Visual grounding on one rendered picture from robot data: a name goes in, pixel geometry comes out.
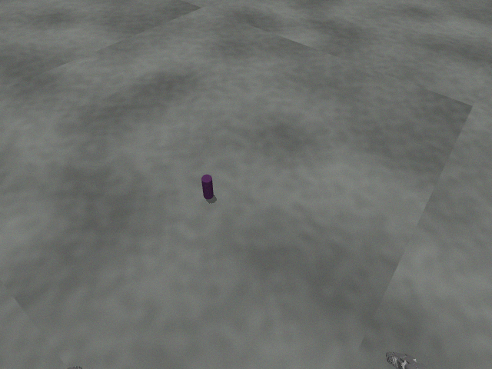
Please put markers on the right robot hand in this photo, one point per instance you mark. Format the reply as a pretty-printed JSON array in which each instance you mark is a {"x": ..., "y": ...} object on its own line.
[{"x": 403, "y": 361}]

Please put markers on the can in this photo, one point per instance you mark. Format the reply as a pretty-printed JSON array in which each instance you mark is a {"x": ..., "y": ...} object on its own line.
[{"x": 207, "y": 186}]

